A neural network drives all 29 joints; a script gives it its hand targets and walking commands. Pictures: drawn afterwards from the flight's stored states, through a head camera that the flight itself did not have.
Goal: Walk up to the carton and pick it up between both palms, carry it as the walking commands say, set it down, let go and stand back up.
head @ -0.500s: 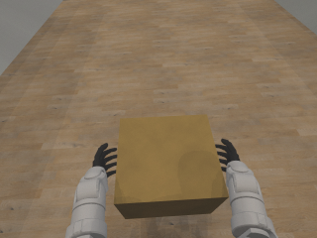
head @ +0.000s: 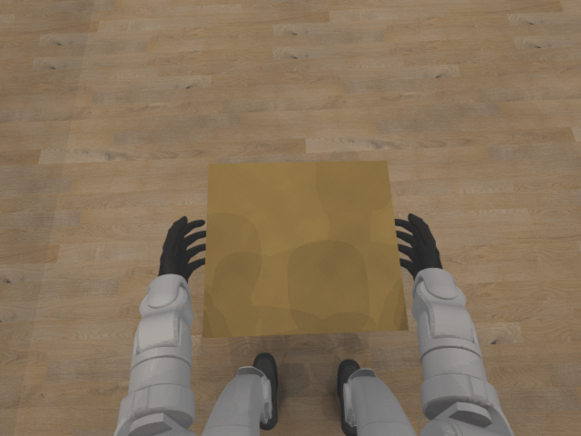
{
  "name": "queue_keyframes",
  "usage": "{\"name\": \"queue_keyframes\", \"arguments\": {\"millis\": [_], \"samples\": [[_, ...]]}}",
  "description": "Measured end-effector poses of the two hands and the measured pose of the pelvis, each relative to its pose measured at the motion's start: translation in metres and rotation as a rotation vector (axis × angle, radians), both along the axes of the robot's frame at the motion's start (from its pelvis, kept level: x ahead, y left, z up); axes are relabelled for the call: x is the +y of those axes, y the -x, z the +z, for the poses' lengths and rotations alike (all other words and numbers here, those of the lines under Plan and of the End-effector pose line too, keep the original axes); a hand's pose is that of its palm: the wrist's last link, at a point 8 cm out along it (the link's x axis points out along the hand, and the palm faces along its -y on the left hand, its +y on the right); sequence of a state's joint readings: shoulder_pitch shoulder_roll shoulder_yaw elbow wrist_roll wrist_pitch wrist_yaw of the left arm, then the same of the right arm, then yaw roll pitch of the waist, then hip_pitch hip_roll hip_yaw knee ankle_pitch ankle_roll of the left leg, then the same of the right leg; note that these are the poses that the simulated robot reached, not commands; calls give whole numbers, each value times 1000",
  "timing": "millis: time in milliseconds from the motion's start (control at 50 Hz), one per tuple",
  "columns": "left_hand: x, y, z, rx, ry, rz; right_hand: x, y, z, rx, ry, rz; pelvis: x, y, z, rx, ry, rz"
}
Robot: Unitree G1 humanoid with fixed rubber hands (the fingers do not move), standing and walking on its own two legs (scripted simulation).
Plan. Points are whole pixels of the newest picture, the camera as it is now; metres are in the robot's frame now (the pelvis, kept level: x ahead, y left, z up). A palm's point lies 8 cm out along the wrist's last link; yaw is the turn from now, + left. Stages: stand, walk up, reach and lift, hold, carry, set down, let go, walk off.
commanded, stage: set down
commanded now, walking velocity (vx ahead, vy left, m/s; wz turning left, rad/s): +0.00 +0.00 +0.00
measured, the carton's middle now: (298, 254) +0.36 +0.00 -0.17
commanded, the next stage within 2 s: none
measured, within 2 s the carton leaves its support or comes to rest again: neither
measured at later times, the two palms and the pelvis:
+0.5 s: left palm (191, 262) +0.36 +0.18 -0.17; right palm (401, 256) +0.35 -0.18 -0.18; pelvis -0.06 +0.00 -0.09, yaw +1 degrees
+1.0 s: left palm (204, 254) +0.39 +0.18 -0.26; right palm (385, 250) +0.38 -0.17 -0.27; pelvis -0.06 +0.00 -0.15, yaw +0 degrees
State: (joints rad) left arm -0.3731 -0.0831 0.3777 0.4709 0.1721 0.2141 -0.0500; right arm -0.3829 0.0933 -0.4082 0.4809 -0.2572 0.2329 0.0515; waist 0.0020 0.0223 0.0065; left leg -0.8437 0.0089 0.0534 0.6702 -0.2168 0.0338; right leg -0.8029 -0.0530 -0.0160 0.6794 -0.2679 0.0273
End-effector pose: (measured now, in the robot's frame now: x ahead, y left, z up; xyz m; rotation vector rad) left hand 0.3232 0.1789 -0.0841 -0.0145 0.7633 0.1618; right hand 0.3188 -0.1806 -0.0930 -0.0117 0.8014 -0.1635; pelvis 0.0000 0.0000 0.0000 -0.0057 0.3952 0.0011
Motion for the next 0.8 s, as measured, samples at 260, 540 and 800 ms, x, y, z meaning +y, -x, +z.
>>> {"name": "queue_keyframes", "arguments": {"millis": [260, 540, 800], "samples": [[3, -11, -51, -31, -17, -10, 3, -12, -47, -45, 11, 21, 4, 37, -41, 177, 14, 12], [4, -36, -93, -37, 11, 39, 5, -38, -92, -50, -13, 7, -1, 65, -92, 254, 9, 15], [3, -54, -141, -16, -3, 28, 4, -52, -143, -22, -29, -11, -4, 59, -124, 384, 9, 17]]}}
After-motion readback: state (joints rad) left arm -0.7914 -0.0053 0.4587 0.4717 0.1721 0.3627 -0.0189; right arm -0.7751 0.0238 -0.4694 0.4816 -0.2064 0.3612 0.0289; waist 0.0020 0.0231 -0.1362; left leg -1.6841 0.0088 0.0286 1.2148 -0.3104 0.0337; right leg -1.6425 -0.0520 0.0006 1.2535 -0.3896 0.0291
